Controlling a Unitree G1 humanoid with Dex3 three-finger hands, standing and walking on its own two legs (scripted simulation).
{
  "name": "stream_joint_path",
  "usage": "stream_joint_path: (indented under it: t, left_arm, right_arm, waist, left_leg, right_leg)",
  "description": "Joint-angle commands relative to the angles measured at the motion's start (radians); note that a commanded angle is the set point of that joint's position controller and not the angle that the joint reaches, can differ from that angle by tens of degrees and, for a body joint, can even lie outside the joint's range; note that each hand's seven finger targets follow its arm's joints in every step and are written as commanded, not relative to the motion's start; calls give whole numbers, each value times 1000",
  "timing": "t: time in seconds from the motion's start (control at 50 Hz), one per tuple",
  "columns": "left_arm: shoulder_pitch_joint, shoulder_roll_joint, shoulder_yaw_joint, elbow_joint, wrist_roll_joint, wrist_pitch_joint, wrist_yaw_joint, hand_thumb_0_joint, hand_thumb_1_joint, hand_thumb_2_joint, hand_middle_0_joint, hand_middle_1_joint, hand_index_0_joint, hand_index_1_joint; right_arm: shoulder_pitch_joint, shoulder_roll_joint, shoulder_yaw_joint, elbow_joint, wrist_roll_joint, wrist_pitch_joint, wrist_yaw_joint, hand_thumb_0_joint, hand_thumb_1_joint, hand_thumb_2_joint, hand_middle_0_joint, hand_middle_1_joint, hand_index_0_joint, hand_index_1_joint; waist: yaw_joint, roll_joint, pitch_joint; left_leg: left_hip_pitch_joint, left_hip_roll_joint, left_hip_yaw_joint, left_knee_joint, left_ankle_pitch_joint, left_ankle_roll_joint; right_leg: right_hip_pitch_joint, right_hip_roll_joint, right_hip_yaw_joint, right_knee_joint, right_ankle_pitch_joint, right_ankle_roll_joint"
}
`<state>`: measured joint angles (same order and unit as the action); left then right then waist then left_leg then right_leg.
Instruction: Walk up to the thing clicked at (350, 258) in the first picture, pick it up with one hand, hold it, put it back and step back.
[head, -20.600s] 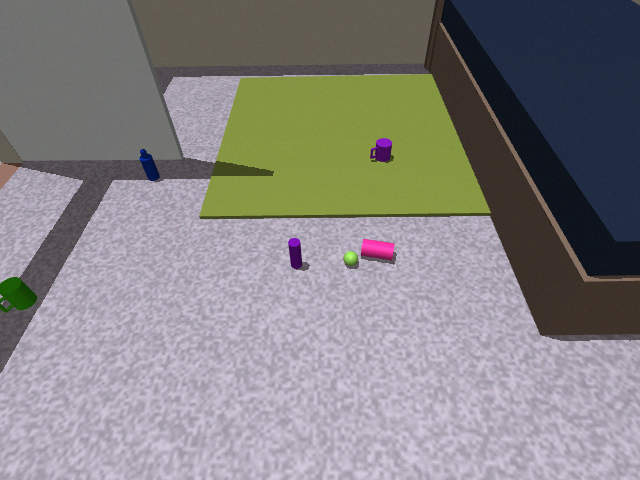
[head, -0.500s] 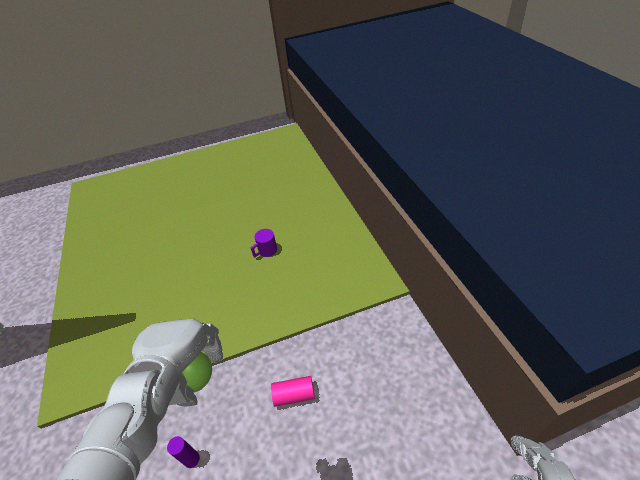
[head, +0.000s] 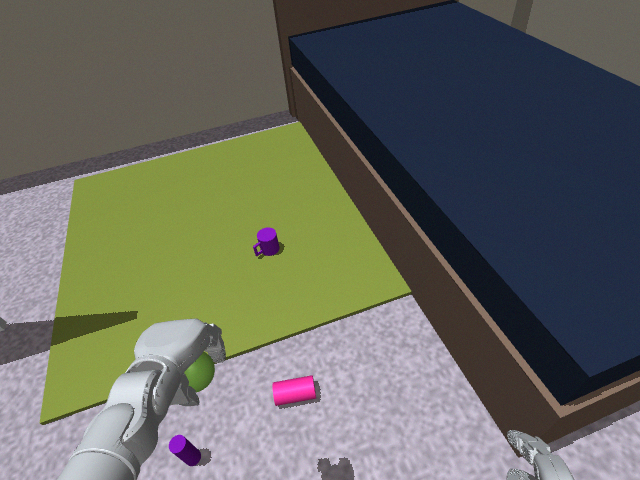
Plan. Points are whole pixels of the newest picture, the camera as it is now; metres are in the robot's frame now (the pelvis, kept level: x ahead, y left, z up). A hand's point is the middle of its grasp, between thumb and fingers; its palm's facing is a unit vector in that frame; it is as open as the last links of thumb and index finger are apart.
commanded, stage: hold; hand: left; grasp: from above
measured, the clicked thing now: (193, 371) +0.30 +0.22 -0.06
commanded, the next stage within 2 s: crouch in 0.22 s
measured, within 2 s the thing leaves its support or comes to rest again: neither
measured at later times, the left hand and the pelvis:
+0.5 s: hand (186, 373) +0.29 +0.22 -0.04, palm faces -0.44 -0.06 -0.89, open 7.9 cm; pelvis +0.01 +0.00 +0.00, yaw +0 degrees
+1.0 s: hand (220, 396) +0.34 +0.24 -0.25, palm faces -0.41 +0.04 -0.91, open 7.8 cm; pelvis -0.05 +0.01 -0.15, yaw +1 degrees
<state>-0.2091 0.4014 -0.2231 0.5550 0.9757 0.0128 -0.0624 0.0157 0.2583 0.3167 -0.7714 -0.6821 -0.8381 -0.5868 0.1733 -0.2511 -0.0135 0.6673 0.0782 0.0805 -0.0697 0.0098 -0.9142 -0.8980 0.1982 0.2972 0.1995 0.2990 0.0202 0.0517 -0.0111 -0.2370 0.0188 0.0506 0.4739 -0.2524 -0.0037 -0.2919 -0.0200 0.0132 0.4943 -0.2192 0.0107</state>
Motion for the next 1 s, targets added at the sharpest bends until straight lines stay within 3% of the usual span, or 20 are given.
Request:
stream_joint_path:
  t: [0.0,0.1,0.16,0.24,0.28,0.3,0.32,0.36,0.4,0.48,0.5,0.54,0.6,0.7,0.74,0.82,0.92,0.98]
  left_arm:
    - [-318,210,118,-186,5,-6,46,0,613,473,-883,-706,-977,-611]
    - [-302,179,85,-164,-1,-2,43,0,657,461,-911,-700,-1010,-601]
    - [-271,186,97,-152,-4,0,44,0,663,457,-912,-699,-1012,-597]
    - [-352,195,93,-194,4,-7,47,0,667,442,-911,-695,-1015,-590]
    - [-338,199,104,-184,2,-6,52,0,674,436,-904,-702,-1013,-591]
    - [-330,199,106,-157,6,-4,55,0,726,452,-888,-770,-1036,-620]
    - [-317,204,114,-149,10,-4,56,0,646,434,-808,-722,-956,-581]
    - [-292,185,97,-122,11,-5,59,0,633,460,-907,-684,-1000,-592]
    - [-271,160,82,-95,17,-10,65,0,636,481,-919,-680,-1004,-595]
    - [-282,148,88,-29,32,-37,111,0,634,475,-924,-668,-1006,-587]
    - [-286,164,106,-7,45,-45,130,0,614,470,-918,-650,-994,-575]
    - [-337,152,96,57,66,-58,174,0,639,451,-917,-665,-1004,-578]
    - [-435,177,114,114,93,-71,245,0,630,451,-912,-663,-999,-576]
    - [-567,132,94,299,152,-82,361,0,632,454,-912,-678,-1004,-586]
    - [-599,131,95,346,163,-82,391,0,646,407,-908,-675,-1014,-569]
    - [-676,174,127,464,178,-65,428,0,621,437,-899,-679,-1000,-578]
    - [-751,243,173,470,177,-60,442,0,611,440,-884,-674,-985,-572]
    - [-811,264,188,457,174,-57,439,0,601,490,-880,-703,-976,-607]
  right_arm:
    - [-96,-117,-46,-129,-3,-46,-5,0,-910,-905,200,300,200,300]
    - [-93,-119,-52,-126,-3,-47,-5,0,-909,-904,200,300,200,300]
    - [-94,-120,-53,-129,-2,-43,-3,0,-908,-904,200,300,200,300]
    - [-88,-120,-53,-129,-3,-40,-2,0,-907,-903,200,300,200,300]
    - [-84,-120,-54,-130,-1,-39,-2,0,-906,-903,200,300,200,300]
    - [-81,-123,-53,-128,-3,-38,-2,0,-904,-909,201,301,201,301]
    - [-79,-123,-54,-127,-2,-37,-2,0,-877,-891,201,301,201,301]
    - [-73,-124,-56,-124,-3,-35,0,0,-901,-902,200,300,200,300]
    - [-70,-122,-58,-124,-4,-33,1,0,-901,-902,200,300,200,300]
    - [-59,-121,-58,-122,-11,-26,6,0,-902,-903,200,300,200,300]
    - [-52,-123,-61,-115,-14,-24,7,0,-902,-903,200,300,200,300]
    - [-35,-126,-62,-98,-25,-21,12,0,-902,-902,200,300,200,300]
    - [3,-135,-74,-68,-38,-19,20,0,-904,-903,200,300,200,300]
    - [74,-146,-99,-47,-62,-37,39,0,-905,-903,200,300,200,300]
    - [92,-154,-110,-50,-66,-47,45,0,-907,-903,200,300,200,300]
    - [118,-165,-115,-41,-79,-59,51,0,-907,-903,200,300,200,300]
    - [146,-171,-122,-51,-90,-81,43,0,-903,-901,200,300,200,300]
    - [159,-172,-127,-44,-97,-90,35,0,-903,-901,200,300,200,300]
  waist:
    - [3,-25,-246]
    - [-4,-40,-242]
    - [6,-54,-224]
    - [-9,-33,-248]
    - [1,-33,-253]
    - [-4,-41,-239]
    - [-3,-40,-240]
    - [-4,-54,-234]
    - [-8,-71,-215]
    - [-29,-103,-174]
    - [-27,-95,-180]
    - [-49,-98,-175]
    - [-62,-69,-254]
    - [-101,-45,-376]
    - [-96,-24,-429]
    - [-111,5,-502]
    - [-116,37,-644]
    - [-142,28,-688]
  left_leg:
    - [91,-33,-7,-58,210,18]
    - [96,-33,-9,-53,243,18]
    - [84,-30,-14,-59,241,16]
    - [102,-31,-11,-56,243,18]
    - [104,-31,-10,-58,250,18]
    - [97,-32,-10,-58,246,19]
    - [96,-32,-7,-56,255,19]
    - [91,-28,-10,-51,277,17]
    - [80,-31,-10,-45,274,18]
    - [29,-39,-9,-20,207,20]
    - [11,-40,-9,-6,196,20]
    - [-42,-40,-11,41,164,19]
    - [-122,-42,-10,154,156,12]
    - [-378,-38,-10,412,101,5]
    - [-466,-34,-15,497,83,5]
    - [-647,-36,-34,633,14,8]
    - [-844,-39,-46,767,-134,11]
    - [-929,-38,-50,837,-198,14]
  right_leg:
    - [90,42,-10,-68,147,-23]
    - [90,42,-14,-68,183,-22]
    - [95,43,-19,-71,176,-23]
    - [95,40,-15,-70,187,-23]
    - [103,41,-16,-70,189,-24]
    - [100,40,-15,-73,185,-23]
    - [102,40,-16,-71,196,-24]
    - [99,43,-21,-62,210,-25]
    - [88,40,-21,-60,213,-23]
    - [29,33,-16,-53,156,-19]
    - [13,31,-17,-40,147,-21]
    - [-40,31,-17,2,120,-21]
    - [-127,31,-12,102,119,-21]
    - [-360,33,-11,335,84,-27]
    - [-452,36,-15,425,57,-34]
    - [-616,40,-28,571,-19,-40]
    - [-743,33,-30,724,-133,-46]
    - [-818,33,-30,789,-193,-47]
